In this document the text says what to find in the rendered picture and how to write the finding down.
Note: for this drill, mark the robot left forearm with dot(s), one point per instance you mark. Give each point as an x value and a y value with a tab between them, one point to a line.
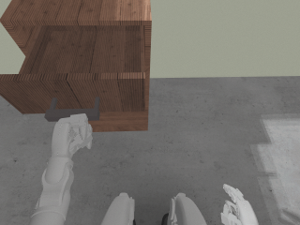
53	202

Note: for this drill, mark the left robot thigh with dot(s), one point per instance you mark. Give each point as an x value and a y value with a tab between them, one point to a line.
120	211

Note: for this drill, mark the handle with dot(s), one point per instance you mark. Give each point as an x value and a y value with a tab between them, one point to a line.
53	115

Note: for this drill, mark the right robot hand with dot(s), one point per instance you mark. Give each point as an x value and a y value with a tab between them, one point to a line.
240	213

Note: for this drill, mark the left robot hand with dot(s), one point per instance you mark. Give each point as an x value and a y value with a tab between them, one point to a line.
75	127

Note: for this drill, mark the cabinet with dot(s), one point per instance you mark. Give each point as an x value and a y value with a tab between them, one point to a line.
22	18

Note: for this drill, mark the right robot thigh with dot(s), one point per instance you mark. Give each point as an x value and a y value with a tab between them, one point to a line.
184	211

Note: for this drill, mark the drawer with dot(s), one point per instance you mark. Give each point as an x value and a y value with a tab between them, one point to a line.
77	64

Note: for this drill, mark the robot thigh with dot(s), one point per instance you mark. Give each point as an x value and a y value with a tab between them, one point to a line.
184	211
120	211

